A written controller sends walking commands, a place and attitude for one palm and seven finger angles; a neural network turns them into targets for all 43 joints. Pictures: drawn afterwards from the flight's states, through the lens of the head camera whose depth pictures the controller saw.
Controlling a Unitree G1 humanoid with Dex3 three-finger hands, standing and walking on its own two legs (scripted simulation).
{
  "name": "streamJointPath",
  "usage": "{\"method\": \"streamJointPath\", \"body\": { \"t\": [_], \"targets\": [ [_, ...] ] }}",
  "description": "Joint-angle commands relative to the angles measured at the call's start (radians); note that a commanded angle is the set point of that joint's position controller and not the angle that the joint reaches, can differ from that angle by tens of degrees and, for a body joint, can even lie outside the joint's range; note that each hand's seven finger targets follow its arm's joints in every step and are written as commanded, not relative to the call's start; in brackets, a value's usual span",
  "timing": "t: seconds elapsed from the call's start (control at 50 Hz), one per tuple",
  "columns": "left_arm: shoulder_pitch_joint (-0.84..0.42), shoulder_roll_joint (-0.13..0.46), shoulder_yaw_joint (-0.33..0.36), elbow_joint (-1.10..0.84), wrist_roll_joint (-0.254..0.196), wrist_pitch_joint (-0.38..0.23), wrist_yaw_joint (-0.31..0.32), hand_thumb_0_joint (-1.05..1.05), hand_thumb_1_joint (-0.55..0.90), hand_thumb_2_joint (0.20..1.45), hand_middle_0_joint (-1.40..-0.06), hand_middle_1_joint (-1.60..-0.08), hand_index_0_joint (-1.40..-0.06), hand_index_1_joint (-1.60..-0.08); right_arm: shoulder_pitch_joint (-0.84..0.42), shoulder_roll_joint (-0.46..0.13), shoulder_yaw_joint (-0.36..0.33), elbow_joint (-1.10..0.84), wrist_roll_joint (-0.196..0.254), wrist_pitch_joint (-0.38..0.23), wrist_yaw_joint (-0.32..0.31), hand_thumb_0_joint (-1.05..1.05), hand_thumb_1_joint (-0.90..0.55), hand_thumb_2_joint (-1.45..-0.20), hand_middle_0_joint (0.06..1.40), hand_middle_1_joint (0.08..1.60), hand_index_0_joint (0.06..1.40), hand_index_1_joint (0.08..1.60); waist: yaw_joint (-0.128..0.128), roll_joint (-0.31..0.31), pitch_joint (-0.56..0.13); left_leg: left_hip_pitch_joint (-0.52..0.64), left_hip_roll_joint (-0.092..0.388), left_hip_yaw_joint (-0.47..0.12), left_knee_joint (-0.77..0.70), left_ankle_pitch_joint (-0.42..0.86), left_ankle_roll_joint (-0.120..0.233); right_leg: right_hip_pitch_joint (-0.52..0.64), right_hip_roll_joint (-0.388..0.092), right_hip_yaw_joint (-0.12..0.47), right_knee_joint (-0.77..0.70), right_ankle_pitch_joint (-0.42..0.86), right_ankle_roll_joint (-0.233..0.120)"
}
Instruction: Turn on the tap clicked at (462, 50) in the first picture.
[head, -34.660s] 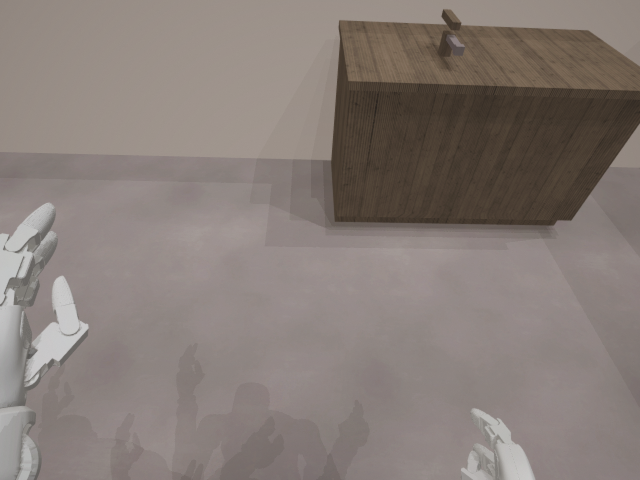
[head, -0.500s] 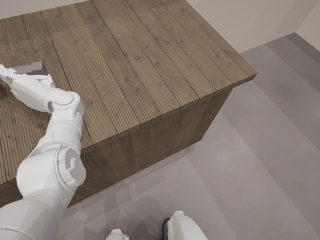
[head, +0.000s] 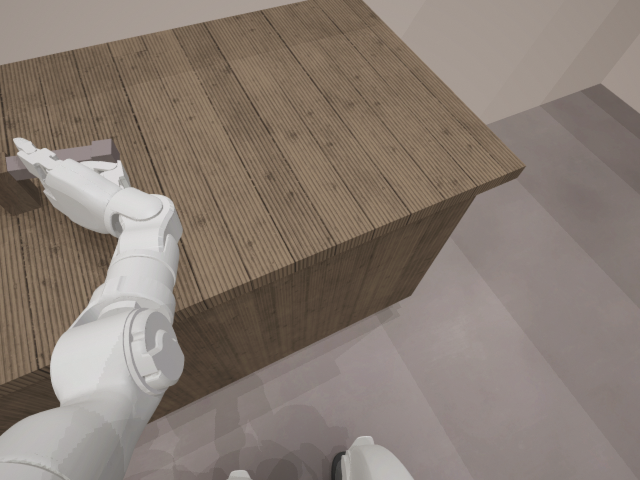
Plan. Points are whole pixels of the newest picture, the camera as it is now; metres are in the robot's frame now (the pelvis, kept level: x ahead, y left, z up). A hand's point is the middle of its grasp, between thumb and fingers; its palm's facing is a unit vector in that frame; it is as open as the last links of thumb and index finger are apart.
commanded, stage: lift the hand up off the lever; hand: left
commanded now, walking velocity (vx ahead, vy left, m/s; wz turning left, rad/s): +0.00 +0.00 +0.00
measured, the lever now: (106, 155) +0.53 +0.24 +0.06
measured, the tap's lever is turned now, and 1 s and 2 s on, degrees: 78 78 78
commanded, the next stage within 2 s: draw the hand back beside the body in 1.68 s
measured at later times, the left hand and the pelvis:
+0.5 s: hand (112, 171) +0.49 +0.22 +0.08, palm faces +0.84 -0.52 -0.14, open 7.8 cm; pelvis +0.00 +0.00 +0.01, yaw +0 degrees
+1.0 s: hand (102, 165) +0.47 +0.21 +0.11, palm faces +0.84 -0.53 -0.13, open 7.8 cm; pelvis -0.01 +0.00 +0.02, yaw +1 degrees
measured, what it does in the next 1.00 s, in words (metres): stands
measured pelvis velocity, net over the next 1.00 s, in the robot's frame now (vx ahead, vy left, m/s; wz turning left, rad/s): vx -0.01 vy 0.00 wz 0.01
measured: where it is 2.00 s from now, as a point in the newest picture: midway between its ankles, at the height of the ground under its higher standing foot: outside the picture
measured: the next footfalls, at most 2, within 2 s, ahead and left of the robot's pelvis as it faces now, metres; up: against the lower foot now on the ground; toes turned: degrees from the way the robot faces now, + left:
none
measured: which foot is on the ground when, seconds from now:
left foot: down 0.00-1.00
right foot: down 0.00-1.00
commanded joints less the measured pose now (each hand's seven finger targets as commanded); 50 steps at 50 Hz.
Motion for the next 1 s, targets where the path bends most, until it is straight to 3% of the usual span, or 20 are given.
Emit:
{"method": "streamJointPath", "body": {
  "t": [0.0, 0.02, 0.08, 0.14, 0.2, 0.22, 0.28, 0.32, 0.46, 0.52, 0.56, 0.6, 0.68, 0.74, 0.78, 0.8, 0.82, 0.86, 0.92, 0.98],
  "targets": [
    [-0.441, 0.206, -0.047, -0.230, 0.038, -0.053, 0.010, 0.000, 0.900, 0.900, -0.150, -0.150, -0.150, -0.150, 0.144, -0.154, -0.050, -0.047, 0.006, -0.010, -0.006, 0.000, -0.900, -0.900, 0.200, 0.300, 0.200, 0.300, 0.004, 0.036, -0.440, 0.112, -0.034, 0.074, -0.091, 0.403, 0.049, 0.455, 0.007, -0.003, -0.077, 0.320, 0.011],
    [-0.448, 0.221, -0.038, -0.243, 0.043, -0.053, 0.009, 0.000, 0.900, 0.900, -0.150, -0.150, -0.150, -0.150, 0.147, -0.159, -0.051, -0.045, 0.005, -0.007, -0.008, 0.000, -0.900, -0.900, 0.200, 0.300, 0.200, 0.300, 0.006, 0.052, -0.448, 0.123, -0.032, 0.066, -0.095, 0.417, 0.046, 0.456, 0.005, -0.004, -0.070, 0.326, 0.009],
    [-0.430, 0.156, -0.086, -0.283, 0.039, -0.046, 0.003, 0.000, 0.900, 0.900, -0.150, -0.150, -0.150, -0.150, 0.137, -0.149, -0.053, -0.051, 0.006, -0.007, -0.003, 0.000, -0.900, -0.900, 0.200, 0.300, 0.200, 0.300, 0.015, 0.085, -0.456, 0.168, -0.032, 0.073, -0.099, 0.459, 0.038, 0.455, 0.008, -0.010, -0.078, 0.340, 0.006],
    [-0.407, 0.131, -0.097, -0.296, 0.025, -0.033, -0.004, 0.000, 0.900, 0.900, -0.150, -0.150, -0.150, -0.150, 0.137, -0.151, -0.055, -0.051, 0.007, -0.004, -0.003, 0.000, -0.900, -0.900, 0.200, 0.300, 0.200, 0.300, 0.013, 0.070, -0.436, 0.182, -0.029, 0.070, -0.107, 0.484, 0.035, 0.461, 0.010, -0.015, -0.084, 0.355, 0.006],
    [-0.438, 0.145, -0.091, -0.319, 0.029, -0.033, 0.003, 0.000, 0.900, 0.900, -0.150, -0.150, -0.150, -0.150, 0.124, -0.149, -0.055, -0.048, 0.008, -0.006, -0.007, 0.000, -0.900, -0.900, 0.200, 0.300, 0.200, 0.300, 0.008, 0.039, -0.417, 0.154, -0.034, 0.070, -0.118, 0.420, 0.042, 0.481, 0.008, -0.011, -0.096, 0.329, 0.009],
    [-0.427, 0.171, -0.068, -0.328, 0.032, -0.034, 0.005, 0.000, 0.900, 0.900, -0.150, -0.150, -0.150, -0.150, 0.123, -0.150, -0.057, -0.045, 0.007, -0.006, -0.009, 0.000, -0.900, -0.900, 0.200, 0.300, 0.200, 0.300, 0.019, 0.062, -0.416, 0.161, -0.033, 0.066, -0.124, 0.427, 0.039, 0.483, 0.008, -0.012, -0.091, 0.328, 0.006],
    [-0.427, 0.134, -0.097, -0.328, 0.038, -0.027, 0.008, 0.000, 0.900, 0.900, -0.150, -0.150, -0.150, -0.150, 0.114, -0.144, -0.056, -0.044, 0.005, -0.010, -0.008, 0.000, -0.900, -0.900, 0.200, 0.300, 0.200, 0.300, 0.011, 0.050, -0.402, 0.164, -0.034, 0.070, -0.123, 0.418, 0.042, 0.471, 0.008, -0.013, -0.094, 0.318, 0.007],
    [-0.440, 0.149, -0.091, -0.328, 0.047, -0.021, 0.008, 0.000, 0.900, 0.900, -0.150, -0.150, -0.150, -0.150, 0.110, -0.147, -0.055, -0.039, 0.003, -0.010, -0.010, 0.000, -0.900, -0.900, 0.200, 0.300, 0.200, 0.300, 0.014, 0.083, -0.393, 0.170, -0.034, 0.067, -0.126, 0.419, 0.038, 0.453, 0.007, -0.014, -0.089, 0.307, 0.004],
    [-0.445, 0.160, -0.093, -0.365, 0.045, -0.016, 0.004, 0.000, 0.900, 0.900, -0.150, -0.150, -0.150, -0.150, 0.101, -0.140, -0.054, -0.047, 0.006, -0.013, -0.016, 0.000, -0.900, -0.900, 0.200, 0.300, 0.200, 0.300, 0.021, 0.061, -0.417, 0.174, -0.038, 0.072, -0.132, 0.415, 0.042, 0.495, 0.006, -0.009, -0.100, 0.323, 0.007],
    [-0.446, 0.207, -0.060, -0.368, 0.048, -0.012, 0.005, 0.000, 0.900, 0.900, -0.150, -0.150, -0.150, -0.150, 0.099, -0.145, -0.055, -0.044, 0.007, -0.012, -0.024, 0.000, -0.900, -0.900, 0.200, 0.300, 0.200, 0.300, 0.025, 0.059, -0.433, 0.171, -0.038, 0.070, -0.134, 0.409, 0.044, 0.516, 0.004, -0.004, -0.098, 0.331, 0.008],
    [-0.437, 0.170, -0.089, -0.395, 0.044, -0.012, 0.000, 0.000, 0.900, 0.900, -0.150, -0.150, -0.150, -0.150, 0.096, -0.138, -0.056, -0.050, 0.010, -0.014, -0.023, 0.000, -0.900, -0.900, 0.200, 0.300, 0.200, 0.300, 0.027, 0.072, -0.438, 0.190, -0.039, 0.077, -0.136, 0.433, 0.042, 0.521, 0.005, -0.005, -0.104, 0.348, 0.008],
    [-0.412, 0.184, -0.077, -0.392, 0.042, -0.006, -0.002, 0.000, 0.900, 0.900, -0.150, -0.150, -0.150, -0.150, 0.096, -0.141, -0.056, -0.052, 0.011, -0.015, -0.024, 0.000, -0.900, -0.900, 0.200, 0.300, 0.200, 0.300, 0.033, 0.059, -0.432, 0.185, -0.040, 0.082, -0.141, 0.430, 0.044, 0.543, 0.005, -0.003, -0.111, 0.357, 0.009],
    [-0.399, 0.143, -0.106, -0.354, 0.029, 0.016, -0.013, 0.000, 0.900, 0.900, -0.150, -0.150, -0.150, -0.150, 0.086, -0.141, -0.056, -0.048, 0.018, -0.014, -0.027, 0.000, -0.900, -0.900, 0.200, 0.300, 0.200, 0.300, 0.023, 0.040, -0.373, 0.178, -0.039, 0.079, -0.163, 0.384, 0.044, 0.527, 0.005, -0.007, -0.129, 0.312, 0.009],
    [-0.354, 0.124, -0.107, -0.328, -0.002, 0.037, -0.026, 0.000, 0.900, 0.900, -0.150, -0.150, -0.150, -0.150, 0.079, -0.143, -0.054, -0.057, 0.026, -0.010, -0.031, 0.000, -0.900, -0.900, 0.200, 0.300, 0.200, 0.300, 0.036, 0.028, -0.358, 0.176, -0.044, 0.080, -0.189, 0.360, 0.045, 0.548, 0.006, -0.007, -0.146, 0.292, 0.008],
    [-0.348, 0.087, -0.130, -0.297, -0.018, 0.054, -0.033, 0.000, 0.900, 0.900, -0.150, -0.150, -0.150, -0.150, 0.072, -0.144, -0.051, -0.055, 0.032, -0.010, -0.031, 0.000, -0.900, -0.900, 0.200, 0.300, 0.200, 0.300, 0.027, -0.011, -0.320, 0.172, -0.044, 0.081, -0.202, 0.332, 0.047, 0.541, 0.006, -0.008, -0.166, 0.266, 0.010],
    [-0.328, 0.092, -0.120, -0.275, -0.023, 0.061, -0.034, 0.000, 0.900, 0.900, -0.150, -0.150, -0.150, -0.150, 0.067, -0.145, -0.051, -0.058, 0.034, -0.009, -0.032, 0.000, -0.900, -0.900, 0.200, 0.300, 0.200, 0.300, 0.036, -0.026, -0.301, 0.155, -0.047, 0.082, -0.209, 0.305, 0.050, 0.545, 0.005, -0.005, -0.174, 0.242, 0.011],
    [-0.342, 0.107, -0.110, -0.277, -0.019, 0.062, -0.032, 0.000, 0.900, 0.900, -0.150, -0.150, -0.150, -0.150, 0.064, -0.148, -0.049, -0.053, 0.035, -0.006, -0.033, 0.000, -0.900, -0.900, 0.200, 0.300, 0.200, 0.300, 0.037, -0.004, -0.291, 0.162, -0.046, 0.074, -0.219, 0.300, 0.048, 0.536, 0.004, -0.006, -0.174, 0.228, 0.007],
    [-0.387, 0.072, -0.142, -0.296, -0.017, 0.060, -0.026, 0.000, 0.900, 0.900, -0.150, -0.150, -0.150, -0.150, 0.055, -0.144, -0.047, -0.056, 0.034, -0.010, -0.032, 0.000, -0.900, -0.900, 0.200, 0.300, 0.200, 0.300, 0.028, -0.007, -0.279, 0.171, -0.047, 0.076, -0.220, 0.292, 0.051, 0.514, 0.005, -0.006, -0.181, 0.212, 0.008],
    [-0.391, 0.143, -0.083, -0.307, -0.003, 0.050, -0.009, 0.000, 0.900, 0.900, -0.150, -0.150, -0.150, -0.150, 0.048, -0.146, -0.049, -0.051, 0.031, -0.013, -0.034, 0.000, -0.900, -0.900, 0.200, 0.300, 0.200, 0.300, 0.042, -0.010, -0.291, 0.159, -0.050, 0.073, -0.218, 0.271, 0.055, 0.523, 0.002, 0.001, -0.182, 0.193, 0.008],
    [-0.429, 0.156, -0.086, -0.353, 0.018, 0.037, 0.004, 0.000, 0.900, 0.900, -0.150, -0.150, -0.150, -0.150, 0.042, -0.139, -0.050, -0.056, 0.030, -0.013, -0.036, 0.000, -0.900, -0.900, 0.200, 0.300, 0.200, 0.300, 0.038, -0.005, -0.324, 0.163, -0.050, 0.080, -0.211, 0.274, 0.058, 0.536, -0.001, 0.008, -0.177, 0.205, 0.011]
  ]
}}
